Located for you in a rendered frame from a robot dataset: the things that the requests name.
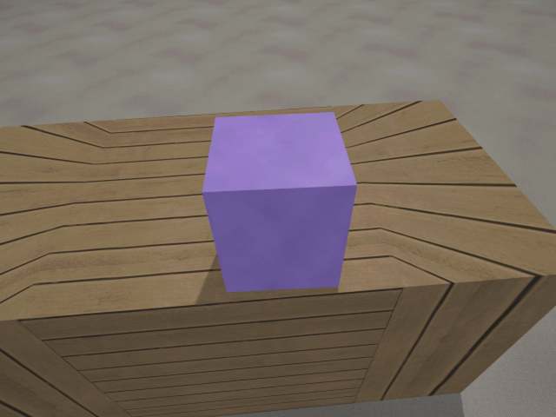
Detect carton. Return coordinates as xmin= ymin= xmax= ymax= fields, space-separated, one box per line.
xmin=202 ymin=112 xmax=357 ymax=292

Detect pedestal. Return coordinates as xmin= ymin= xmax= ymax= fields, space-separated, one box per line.
xmin=0 ymin=100 xmax=556 ymax=417

